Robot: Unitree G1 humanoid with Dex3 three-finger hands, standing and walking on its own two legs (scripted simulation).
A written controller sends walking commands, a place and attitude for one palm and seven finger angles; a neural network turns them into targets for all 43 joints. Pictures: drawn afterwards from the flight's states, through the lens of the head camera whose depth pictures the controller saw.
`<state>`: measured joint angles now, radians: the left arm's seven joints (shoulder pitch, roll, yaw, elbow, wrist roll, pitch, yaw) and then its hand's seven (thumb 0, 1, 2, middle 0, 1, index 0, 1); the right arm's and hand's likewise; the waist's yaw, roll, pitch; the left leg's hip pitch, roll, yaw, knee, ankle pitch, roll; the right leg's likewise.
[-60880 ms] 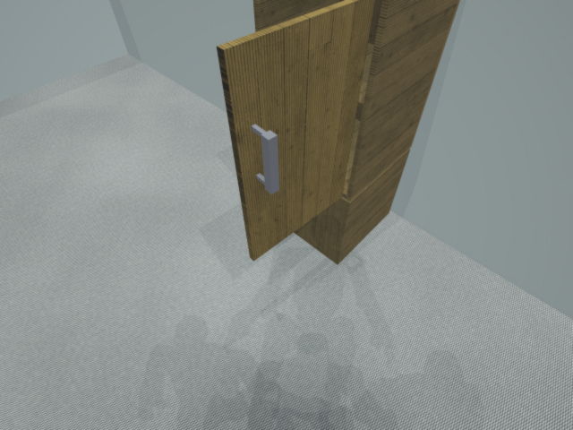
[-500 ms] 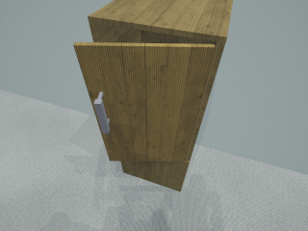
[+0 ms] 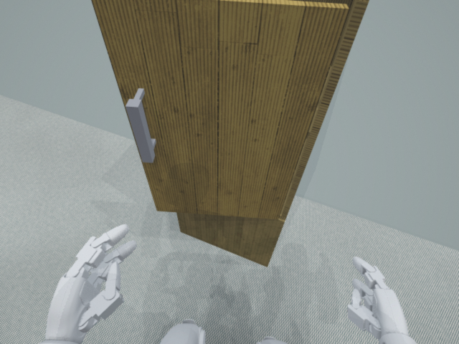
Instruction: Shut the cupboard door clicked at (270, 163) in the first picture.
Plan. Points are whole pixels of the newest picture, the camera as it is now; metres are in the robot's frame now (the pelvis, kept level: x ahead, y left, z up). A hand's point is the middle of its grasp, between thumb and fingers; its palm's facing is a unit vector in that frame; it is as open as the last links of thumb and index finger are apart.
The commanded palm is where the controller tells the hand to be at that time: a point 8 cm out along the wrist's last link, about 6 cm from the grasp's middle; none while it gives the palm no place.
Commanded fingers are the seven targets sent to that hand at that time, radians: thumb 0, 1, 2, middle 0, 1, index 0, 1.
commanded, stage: raise the hand and make a fist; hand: left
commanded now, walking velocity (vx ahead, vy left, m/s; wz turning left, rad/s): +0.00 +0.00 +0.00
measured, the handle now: (144, 127) +0.49 +0.21 +0.10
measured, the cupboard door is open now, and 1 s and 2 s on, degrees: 19 19 19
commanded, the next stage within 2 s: bring the fist close to the handle in 1.58 s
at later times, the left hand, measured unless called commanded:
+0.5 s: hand (110, 279) +0.20 +0.19 +0.06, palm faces +0.06 -1.00 -0.05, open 4.2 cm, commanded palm +0.17 +0.24 +0.06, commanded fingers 0.00 0.90 0.90 -0.97 -1.14 -0.97 -1.14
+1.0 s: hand (95, 258) +0.22 +0.21 +0.09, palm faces +0.04 -1.00 -0.04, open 3.1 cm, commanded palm +0.20 +0.26 +0.09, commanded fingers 0.00 0.90 0.90 -1.30 -1.50 -1.30 -1.50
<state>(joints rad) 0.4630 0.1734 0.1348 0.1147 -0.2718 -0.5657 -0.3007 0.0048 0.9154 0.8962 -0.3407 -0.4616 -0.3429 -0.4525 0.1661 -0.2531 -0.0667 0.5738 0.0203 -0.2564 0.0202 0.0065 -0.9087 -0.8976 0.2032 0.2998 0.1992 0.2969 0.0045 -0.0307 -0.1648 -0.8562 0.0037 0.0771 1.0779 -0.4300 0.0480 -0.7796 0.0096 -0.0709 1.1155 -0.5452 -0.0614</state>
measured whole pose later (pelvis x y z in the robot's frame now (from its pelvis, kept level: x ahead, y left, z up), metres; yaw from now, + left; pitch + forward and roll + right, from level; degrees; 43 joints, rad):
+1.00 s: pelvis +0.01 +0.02 +0.02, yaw +1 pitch +10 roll -3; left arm 0.43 0.25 0.12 -0.11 -0.27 -0.32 -0.19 0.02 0.90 0.90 -1.24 -1.44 -1.24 -1.43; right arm 0.24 -0.23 0.06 0.47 0.03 -0.17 -0.04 0.01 -0.91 -0.90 0.21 0.30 0.20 0.30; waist 0.01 0.04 -0.13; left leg -0.77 0.00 0.03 1.01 -0.42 0.06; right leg -0.64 0.02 -0.11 0.96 -0.50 -0.03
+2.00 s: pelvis +0.02 +0.00 +0.03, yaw +1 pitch +9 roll -1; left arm 0.12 0.27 0.18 0.14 -0.28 -0.27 -0.23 0.02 0.90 0.90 -1.30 -1.50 -1.30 -1.50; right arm 0.25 -0.26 0.05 0.57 0.04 -0.17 -0.05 0.01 -0.91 -0.90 0.20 0.30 0.20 0.30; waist 0.00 0.04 -0.11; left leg -0.71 0.01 0.03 0.94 -0.39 0.03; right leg -0.60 0.04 -0.11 0.91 -0.48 -0.06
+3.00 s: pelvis +0.01 +0.01 +0.03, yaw -1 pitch +10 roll -1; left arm -0.28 0.25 0.19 0.57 -0.20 -0.36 -0.13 0.02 0.90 0.90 -1.30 -1.50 -1.30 -1.50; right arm 0.31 -0.26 0.02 0.62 0.04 -0.06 -0.01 0.01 -0.91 -0.90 0.20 0.30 0.20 0.30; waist -0.04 0.03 -0.10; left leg -0.71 0.01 0.07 0.89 -0.37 0.05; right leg -0.62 0.03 -0.06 0.88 -0.45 -0.04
